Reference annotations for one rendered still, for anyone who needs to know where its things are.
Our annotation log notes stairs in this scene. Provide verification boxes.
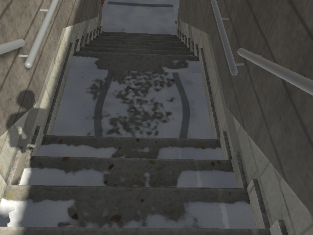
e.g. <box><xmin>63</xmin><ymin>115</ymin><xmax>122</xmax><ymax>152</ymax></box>
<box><xmin>0</xmin><ymin>135</ymin><xmax>271</xmax><ymax>235</ymax></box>
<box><xmin>79</xmin><ymin>31</ymin><xmax>195</xmax><ymax>56</ymax></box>

